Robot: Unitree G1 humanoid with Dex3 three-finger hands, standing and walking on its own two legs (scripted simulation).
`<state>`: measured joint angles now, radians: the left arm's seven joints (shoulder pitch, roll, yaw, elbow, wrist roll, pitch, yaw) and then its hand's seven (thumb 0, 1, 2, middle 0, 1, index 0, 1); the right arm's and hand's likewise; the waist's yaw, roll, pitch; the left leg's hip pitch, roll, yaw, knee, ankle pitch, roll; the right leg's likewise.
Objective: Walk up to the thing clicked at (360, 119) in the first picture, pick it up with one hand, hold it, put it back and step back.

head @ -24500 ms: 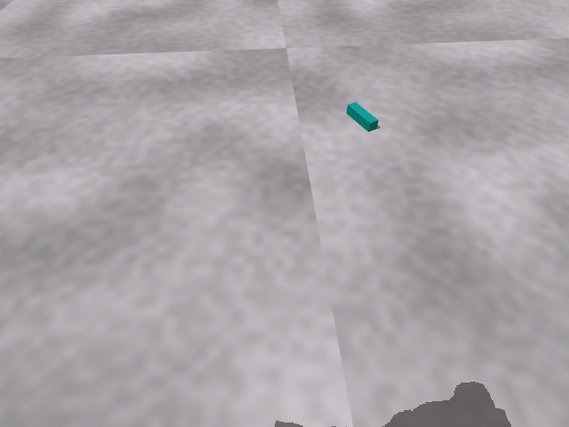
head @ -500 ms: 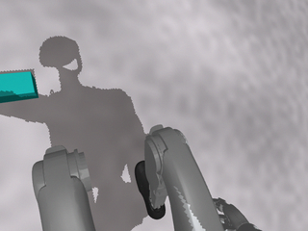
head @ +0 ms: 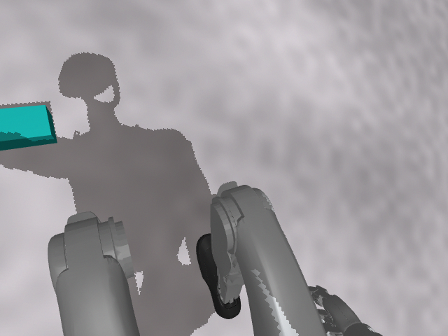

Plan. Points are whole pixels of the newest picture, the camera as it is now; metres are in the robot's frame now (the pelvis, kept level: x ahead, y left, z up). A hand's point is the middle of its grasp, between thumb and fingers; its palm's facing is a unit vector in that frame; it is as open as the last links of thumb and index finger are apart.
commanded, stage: rise first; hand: left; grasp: from above
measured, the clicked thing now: out of the picture +0.49 +0.35 -0.29
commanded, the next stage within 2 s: approach in 0.04 s
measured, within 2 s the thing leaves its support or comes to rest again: neither
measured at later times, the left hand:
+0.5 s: hand out of the picture +0.49 +0.34 -0.15, palm faces -0.42 -0.05 -0.91, open 13.9 cm
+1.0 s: hand out of the picture +0.48 +0.35 -0.17, palm faces -0.46 -0.07 -0.89, open 14.0 cm
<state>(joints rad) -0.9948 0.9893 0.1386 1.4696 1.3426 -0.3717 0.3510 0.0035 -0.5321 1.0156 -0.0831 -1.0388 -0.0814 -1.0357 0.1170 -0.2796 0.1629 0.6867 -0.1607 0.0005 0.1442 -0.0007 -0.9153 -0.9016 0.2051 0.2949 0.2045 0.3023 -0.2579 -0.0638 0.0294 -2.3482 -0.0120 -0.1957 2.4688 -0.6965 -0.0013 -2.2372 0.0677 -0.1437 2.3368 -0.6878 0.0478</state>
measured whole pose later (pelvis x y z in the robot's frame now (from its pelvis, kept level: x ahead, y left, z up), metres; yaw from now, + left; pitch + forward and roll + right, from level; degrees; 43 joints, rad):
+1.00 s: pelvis -0.01 +0.00 +0.00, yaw +0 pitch +32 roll -12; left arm -1.13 1.02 0.04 1.47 1.32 -0.33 0.27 0.00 -0.56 1.04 -0.09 -1.08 -0.09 -1.08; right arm 0.16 -0.30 0.22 0.65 -0.16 0.03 0.11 0.00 -0.92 -0.90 0.21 0.30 0.20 0.30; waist -0.31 -0.07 0.05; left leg -2.35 -0.01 -0.20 2.45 -0.67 0.00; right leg -2.24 0.07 -0.15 2.31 -0.66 0.05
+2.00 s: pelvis +0.00 +0.00 -0.01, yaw -3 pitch +30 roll -15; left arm -1.13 1.11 0.06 1.65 1.35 -0.31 0.47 0.00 -0.53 1.02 -0.09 -1.02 -0.08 -1.02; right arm 0.11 -0.31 0.32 0.60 -0.20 -0.07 0.13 0.00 -0.92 -0.90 0.20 0.30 0.20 0.30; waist -0.38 -0.14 0.14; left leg -2.35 0.00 -0.25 2.51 -0.70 0.00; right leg -2.23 0.09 -0.19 2.33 -0.66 0.06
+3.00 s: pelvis +0.00 +0.01 -0.01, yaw -5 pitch +28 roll -16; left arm -1.13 1.15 0.05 1.68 1.33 -0.30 0.51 0.00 -0.42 1.00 -0.13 -1.09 -0.14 -1.08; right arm 0.08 -0.34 0.37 0.58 -0.22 -0.13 0.15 0.00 -0.92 -0.91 0.20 0.30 0.20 0.30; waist -0.39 -0.18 0.19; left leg -2.34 0.01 -0.27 2.54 -0.71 0.00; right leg -2.22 0.10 -0.21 2.34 -0.66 0.06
